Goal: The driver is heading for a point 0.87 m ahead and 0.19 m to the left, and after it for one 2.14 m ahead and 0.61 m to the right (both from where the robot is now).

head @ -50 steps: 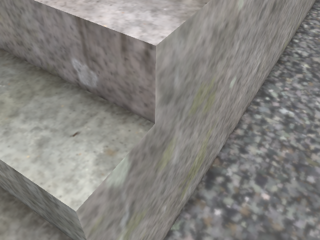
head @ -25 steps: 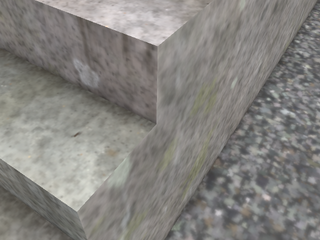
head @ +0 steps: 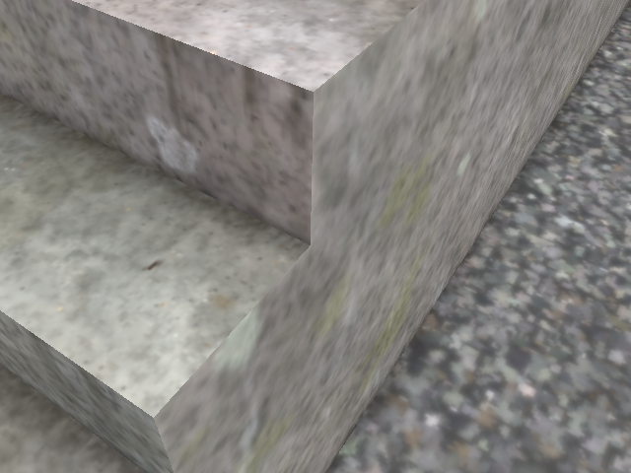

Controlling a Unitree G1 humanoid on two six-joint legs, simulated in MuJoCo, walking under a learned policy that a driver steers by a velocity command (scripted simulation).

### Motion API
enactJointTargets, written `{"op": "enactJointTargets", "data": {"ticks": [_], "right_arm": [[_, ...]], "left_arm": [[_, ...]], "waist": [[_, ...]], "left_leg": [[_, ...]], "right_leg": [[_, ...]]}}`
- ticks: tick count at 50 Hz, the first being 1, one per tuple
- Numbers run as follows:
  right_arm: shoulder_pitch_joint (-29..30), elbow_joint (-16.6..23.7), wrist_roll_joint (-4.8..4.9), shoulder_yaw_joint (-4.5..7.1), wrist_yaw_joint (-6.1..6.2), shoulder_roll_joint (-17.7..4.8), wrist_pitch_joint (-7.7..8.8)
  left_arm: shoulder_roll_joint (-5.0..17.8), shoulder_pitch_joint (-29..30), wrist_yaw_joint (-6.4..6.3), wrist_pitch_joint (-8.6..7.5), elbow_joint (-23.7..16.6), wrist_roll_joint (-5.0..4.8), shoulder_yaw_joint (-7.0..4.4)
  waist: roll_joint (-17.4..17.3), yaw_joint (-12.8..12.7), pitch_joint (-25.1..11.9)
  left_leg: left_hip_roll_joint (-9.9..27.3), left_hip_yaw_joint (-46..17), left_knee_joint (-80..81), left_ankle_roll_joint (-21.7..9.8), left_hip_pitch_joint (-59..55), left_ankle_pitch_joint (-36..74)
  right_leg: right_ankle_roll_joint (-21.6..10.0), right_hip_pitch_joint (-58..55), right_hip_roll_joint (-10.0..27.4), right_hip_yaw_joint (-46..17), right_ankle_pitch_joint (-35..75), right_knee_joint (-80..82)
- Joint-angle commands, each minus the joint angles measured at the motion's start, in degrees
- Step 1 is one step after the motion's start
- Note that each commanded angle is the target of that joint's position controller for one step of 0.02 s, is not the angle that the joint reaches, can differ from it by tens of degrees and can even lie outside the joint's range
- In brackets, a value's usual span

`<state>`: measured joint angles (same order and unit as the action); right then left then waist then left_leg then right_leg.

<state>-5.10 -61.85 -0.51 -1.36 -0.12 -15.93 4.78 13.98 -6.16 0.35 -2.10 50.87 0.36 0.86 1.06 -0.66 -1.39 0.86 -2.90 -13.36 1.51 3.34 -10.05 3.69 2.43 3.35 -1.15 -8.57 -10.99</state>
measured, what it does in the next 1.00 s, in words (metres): stands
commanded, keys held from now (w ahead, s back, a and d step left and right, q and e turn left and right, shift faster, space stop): w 1.00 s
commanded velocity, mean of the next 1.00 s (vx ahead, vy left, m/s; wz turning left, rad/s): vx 0.50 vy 0.00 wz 0.00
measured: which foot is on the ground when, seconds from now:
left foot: down 0.00-1.00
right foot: down 0.00-1.00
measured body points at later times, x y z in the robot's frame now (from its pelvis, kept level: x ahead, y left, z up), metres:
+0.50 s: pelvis +0.00 +0.00 +0.00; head +0.00 +0.01 +0.45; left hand +0.15 +0.25 -0.12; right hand +0.12 -0.26 -0.12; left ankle -0.03 +0.14 -0.75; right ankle -0.03 -0.16 -0.75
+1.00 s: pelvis +0.00 +0.00 +0.00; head +0.00 +0.01 +0.45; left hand +0.14 +0.25 -0.12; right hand +0.12 -0.26 -0.12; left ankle -0.03 +0.14 -0.75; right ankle -0.03 -0.16 -0.75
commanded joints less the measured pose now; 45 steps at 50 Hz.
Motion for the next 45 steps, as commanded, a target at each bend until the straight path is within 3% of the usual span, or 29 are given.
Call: {"op": "enactJointTargets", "data": {"ticks": [1, 4, 10, 45], "right_arm": [[2.49, 2.57, 0.09, 1.33, 0.32, -7.79, 0.63], [2.42, 2.5, 0.19, 1.19, 0.19, -7.07, 0.58], [2.34, 2.79, 0.16, 1.34, 0.2, -7.51, 0.59], [2.37, 3.23, 0.16, 1.51, 0.16, -7.26, 0.55]], "left_arm": [[7.6, 2.18, -0.85, 0.07, -2.18, 0.15, -2.07], [6.8, 2.38, -0.49, 0.06, -2.34, 0.46, -1.89], [7.17, 2.34, -0.2, -0.1, -2.15, 0.3, -2.08], [7.16, 2.45, -0.22, -0.18, -1.62, 0.23, -2.3]], "waist": [[0.09, -0.12, -1.65], [-0.12, -0.34, -0.62], [-0.02, -0.44, -1.91], [0.06, -0.53, -1.76]], "left_leg": [[3.42, -3.04, 1.53, 0.02, 1.5, 11.17], [3.5, -3.29, 2.16, 0.44, 2.23, 11.49], [3.56, -3.33, 2.22, 0.51, 1.18, 11.99], [3.45, -3.77, 2.29, 0.45, 1.16, 12.41]], "right_leg": [[-0.4, -1.88, 2.62, -2.3, 13.61, -0.11], [-0.36, -1.87, 2.77, -2.18, 13.76, 0.19], [-0.34, -2.51, 2.97, -2.15, 14.4, 0.15], [-0.19, -2.92, 3.14, -1.85, 14.72, 0.5]]}}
